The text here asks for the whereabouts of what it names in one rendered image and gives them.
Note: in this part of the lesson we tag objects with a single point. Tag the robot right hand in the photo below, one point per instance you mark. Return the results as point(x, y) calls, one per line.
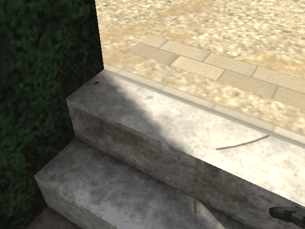
point(296, 215)

